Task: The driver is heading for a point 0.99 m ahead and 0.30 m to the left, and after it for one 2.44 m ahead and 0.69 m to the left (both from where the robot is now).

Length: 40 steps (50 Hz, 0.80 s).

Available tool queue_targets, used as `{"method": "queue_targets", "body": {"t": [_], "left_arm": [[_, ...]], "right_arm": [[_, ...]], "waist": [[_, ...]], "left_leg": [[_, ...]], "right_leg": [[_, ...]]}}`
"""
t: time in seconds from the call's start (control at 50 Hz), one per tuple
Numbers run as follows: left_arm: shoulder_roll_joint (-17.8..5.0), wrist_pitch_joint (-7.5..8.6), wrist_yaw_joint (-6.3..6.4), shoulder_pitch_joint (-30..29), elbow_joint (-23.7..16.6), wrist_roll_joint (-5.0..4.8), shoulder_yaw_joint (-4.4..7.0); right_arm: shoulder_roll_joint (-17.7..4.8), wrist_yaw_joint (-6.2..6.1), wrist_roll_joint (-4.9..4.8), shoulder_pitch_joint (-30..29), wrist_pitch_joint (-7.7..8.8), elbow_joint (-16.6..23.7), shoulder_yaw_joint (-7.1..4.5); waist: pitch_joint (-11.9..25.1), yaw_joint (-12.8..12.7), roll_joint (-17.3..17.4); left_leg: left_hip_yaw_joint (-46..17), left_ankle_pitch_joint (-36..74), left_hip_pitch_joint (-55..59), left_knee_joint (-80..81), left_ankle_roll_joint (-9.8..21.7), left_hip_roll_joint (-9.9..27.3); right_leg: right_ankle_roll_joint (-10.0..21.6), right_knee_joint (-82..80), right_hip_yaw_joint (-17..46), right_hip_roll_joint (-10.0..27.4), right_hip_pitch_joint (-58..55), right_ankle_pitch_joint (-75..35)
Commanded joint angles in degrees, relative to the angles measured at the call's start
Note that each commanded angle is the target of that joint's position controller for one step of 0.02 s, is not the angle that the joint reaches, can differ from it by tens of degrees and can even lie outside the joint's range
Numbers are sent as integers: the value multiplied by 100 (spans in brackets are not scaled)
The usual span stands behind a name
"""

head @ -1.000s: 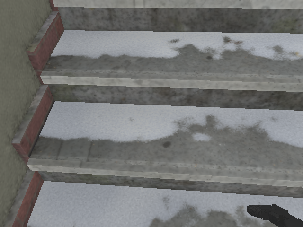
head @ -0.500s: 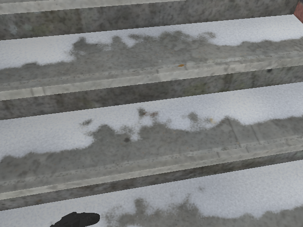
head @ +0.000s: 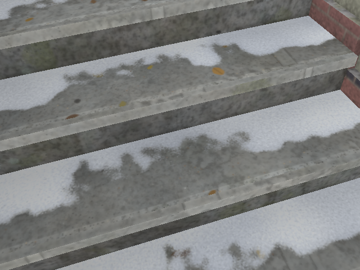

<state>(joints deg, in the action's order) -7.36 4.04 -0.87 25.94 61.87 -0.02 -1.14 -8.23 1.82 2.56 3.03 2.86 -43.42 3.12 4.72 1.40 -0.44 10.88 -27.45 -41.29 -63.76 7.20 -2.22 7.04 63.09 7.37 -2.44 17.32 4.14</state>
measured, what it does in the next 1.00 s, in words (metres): climbs: right foot 0.16 m higher, then left foot 0.16 m higher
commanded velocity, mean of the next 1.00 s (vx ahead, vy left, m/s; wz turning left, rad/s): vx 0.50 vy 0.00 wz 0.19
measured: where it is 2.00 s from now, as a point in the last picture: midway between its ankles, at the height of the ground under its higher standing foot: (131, 82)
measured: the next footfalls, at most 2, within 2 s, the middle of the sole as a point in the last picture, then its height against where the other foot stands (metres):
right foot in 0.44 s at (254, 269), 0.16 m higher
left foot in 0.98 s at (169, 178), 0.16 m higher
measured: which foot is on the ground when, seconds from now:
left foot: down 0.00-0.46, up 0.48-0.96, down 0.98-1.00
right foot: up 0.00-0.42, down 0.44-1.00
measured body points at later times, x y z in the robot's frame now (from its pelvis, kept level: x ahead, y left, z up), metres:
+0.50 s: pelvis +0.29 -0.07 +0.14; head +0.31 -0.05 +0.59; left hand +0.56 +0.07 +0.09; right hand +0.15 -0.26 +0.01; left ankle +0.10 +0.08 -0.54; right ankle +0.41 -0.16 -0.48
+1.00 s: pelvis +0.54 -0.03 +0.28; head +0.55 -0.05 +0.73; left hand +0.42 +0.15 +0.13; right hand +0.82 -0.11 +0.22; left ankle +0.63 +0.05 -0.33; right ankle +0.42 -0.17 -0.46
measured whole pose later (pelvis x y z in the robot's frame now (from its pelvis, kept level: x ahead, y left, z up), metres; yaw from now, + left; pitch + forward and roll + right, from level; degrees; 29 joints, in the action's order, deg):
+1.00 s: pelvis +0.54 -0.03 +0.28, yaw +14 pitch +5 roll +2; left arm -7.5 1.9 2.6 27.3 62.0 0.9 -2.3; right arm -4.9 4.5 -0.2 -2.9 1.4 -37.6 6.0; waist 5.2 -1.3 -0.8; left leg 11.4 -29.5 -52.3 -75.0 9.5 -0.1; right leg -0.4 17.1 -18.4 7.8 -1.1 11.1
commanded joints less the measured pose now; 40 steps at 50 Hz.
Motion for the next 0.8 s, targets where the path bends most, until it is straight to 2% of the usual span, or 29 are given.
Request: {"method": "queue_targets", "body": {"t": [0.02,0.04,0.06,0.1,0.14,0.16,0.2,0.24,0.28,0.32,0.34,0.36,0.38,0.4,0.42,0.44,0.46,0.48,0.5,0.52,0.54,0.56,0.58,0.6,0.64,0.68,0.7,0.76,0.8], "left_arm": [[184,361,-362,-1806,-1706,-80,-76],[310,319,-321,-1860,-1882,-35,-144],[275,247,-258,-1338,-1862,-35,-170],[555,170,-184,-1007,-1949,-89,-355],[415,37,-136,-1080,-2021,-141,-396],[367,26,-113,-1622,-2244,-20,-449],[404,-9,-11,-2025,-2302,45,-481],[671,-17,19,-2691,-2645,-32,-602],[554,67,-79,-3487,-3031,-68,-666],[556,163,-170,-4496,-3637,-62,-762],[520,195,-230,-4766,-3796,-48,-819],[651,215,-267,-5273,-4039,-90,-925],[441,224,-300,-4831,-3910,-138,-756],[136,257,-260,-4068,-3701,-137,-567],[-344,193,-219,-2956,-3418,-135,-295],[-982,115,-183,-1796,-3032,-51,3],[-1358,78,-156,-498,-2570,175,211],[-1995,-75,-28,511,-2052,276,466],[-1611,-123,109,382,-1839,366,394],[-1098,-150,88,-270,-1535,132,234],[-309,-101,7,-673,-1164,136,8],[154,-32,-64,-916,-831,184,-71],[556,30,-116,-986,-593,248,-154],[585,39,-170,-1010,-527,259,-135],[487,27,-175,-1278,-537,367,-125],[303,13,-156,-1381,-529,538,-217],[106,27,-147,-1348,-474,538,-236],[-176,-65,-81,-650,-252,354,-267],[-385,-70,76,-1,-154,298,-226]], "right_arm": [[38,-120,-17,1956,-94,-1105,-120],[380,-47,25,1745,-15,-1292,-37],[609,43,65,1492,10,-1387,2],[535,151,13,1381,7,-1506,2],[345,170,86,1192,-15,-1406,3],[202,123,88,1144,20,-1399,4],[-12,59,42,1914,125,-1585,12],[-232,-114,-117,2911,107,-1833,-47],[-268,-267,-104,3529,7,-1866,-105],[-168,-421,-194,3855,-115,-1910,-111],[-275,-494,-216,3801,-117,-1832,-150],[-347,-559,-443,3797,-107,-1918,-211],[-462,-457,-340,3633,14,-1956,-187],[-751,-347,-220,3851,99,-2040,-226],[-1157,-282,-214,3716,144,-2086,-294],[-1599,-293,-215,3039,149,-1867,-454],[-1204,-260,-120,3017,272,-1635,-434],[-440,-141,-115,2813,448,-1562,-313],[-258,68,-186,2609,564,-1696,-434],[134,167,-330,1594,520,-1033,-416],[264,174,-303,750,454,-342,-290],[339,131,-296,628,377,-87,-253],[396,133,-324,1010,283,-53,-189],[651,138,-370,1271,230,-42,-56],[695,118,-517,1708,59,-189,57],[571,17,-462,1372,-107,-108,104],[582,-14,-375,1144,-154,42,139],[515,-95,-326,190,-193,561,263],[177,-104,-323,-500,-164,774,214]], "waist": [[-204,306,545],[-592,-67,-74],[-601,-447,-421],[-729,-771,-412],[-892,-881,-234],[-966,-829,-154],[-686,-481,241],[-637,-33,559],[-628,370,487],[-625,557,451],[-644,594,298],[-766,573,537],[-268,208,809],[381,-64,1232],[964,-727,1900],[1257,-1362,2125],[2324,-1526,838],[2983,-1620,-1376],[2900,-1532,-893],[1475,-1055,-589],[422,-675,-354],[-91,-256,65],[-208,83,176],[-282,306,213],[-521,616,-21],[-590,679,-293],[-727,738,-323],[-783,433,-368],[-720,-14,-325]], "left_leg": [[-5531,-969,2402,4510,1149,2083],[-4290,-242,1867,4264,769,1830],[-3413,379,1560,4175,454,1594],[-2266,1217,1442,4267,190,1375],[-1386,1259,994,4466,85,1171],[-1008,1332,522,4597,91,996],[-1225,1570,917,4775,414,1059],[-1840,1691,2591,4744,407,1380],[-2088,1398,3990,4803,203,1545],[-2275,1502,3962,5365,202,1721],[-2105,1721,3294,6113,353,1751],[-1901,2354,2577,6732,343,1811],[-1432,5204,2500,6433,397,1636],[-1107,8938,3134,5556,379,1691],[-1046,10771,4250,4730,290,1722],[-1099,11130,4368,3642,173,1706],[-1283,10033,2457,1778,51,1290],[-1726,3592,869,-609,-97,63],[-2863,1988,174,-3761,-201,-322],[-2744,1986,-871,-5162,-102,-114],[-2286,2100,-1534,-5738,88,97],[-2230,2267,-1796,-6006,313,221],[-2348,2385,-1872,-6102,490,257],[-2375,2685,-2125,-6058,620,305],[-2346,2764,-2455,-5732,496,310],[-1731,3200,-2541,-6166,254,113],[-1633,3352,-2658,-6175,160,159],[-1507,3062,-3576,-5779,37,316],[-1232,3042,-3792,-4971,-132,403]], "right_leg": [[215,5980,860,-333,3971,485],[393,6186,819,-246,4304,312],[481,6195,849,-124,4234,190],[489,6416,729,-30,4753,143],[213,5533,448,166,4984,-114],[47,4868,70,194,4786,-464],[-249,5197,-601,314,4981,-684],[-350,5723,-645,614,6556,-175],[-438,5019,-702,951,7621,219],[-542,3999,-985,1268,7272,261],[-606,2891,-1519,1311,6063,256],[-480,1504,-1499,1345,4433,1061],[-350,975,-2265,723,2581,1390],[-166,1059,-2368,187,1451,1574],[92,294,-1995,-58,1016,2063],[327,-354,-1137,185,370,2093],[964,-884,1208,1286,-2010,1532],[1575,-3986,4317,2464,-3316,2305],[1466,-4841,5503,2873,-2743,3136],[914,-4688,4516,2788,-1584,3257],[586,-4322,3060,2555,-523,3007],[190,-3980,1810,2293,89,2180],[-126,-3889,927,1985,268,1546],[-422,-3863,71,1816,256,845],[-504,-4109,-1007,1656,660,541],[-406,-4437,-1573,1554,1258,296],[-447,-4558,-1781,1492,1470,251],[-573,-4847,-1728,1559,741,282],[-461,-5084,-1700,1658,58,396]]}}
